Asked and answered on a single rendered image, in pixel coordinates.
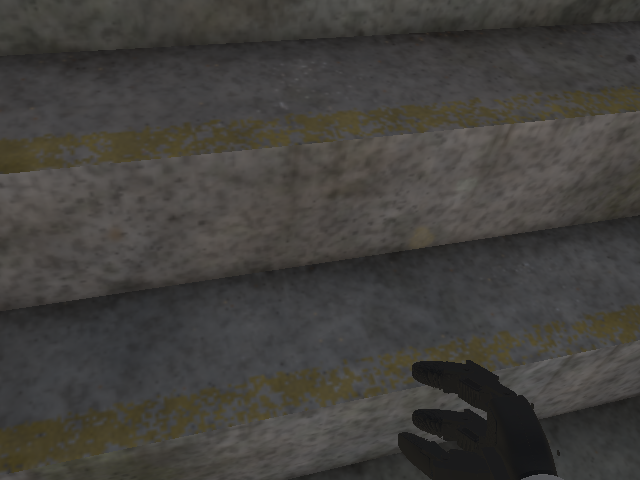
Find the robot right hand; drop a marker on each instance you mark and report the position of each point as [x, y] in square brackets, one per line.
[509, 445]

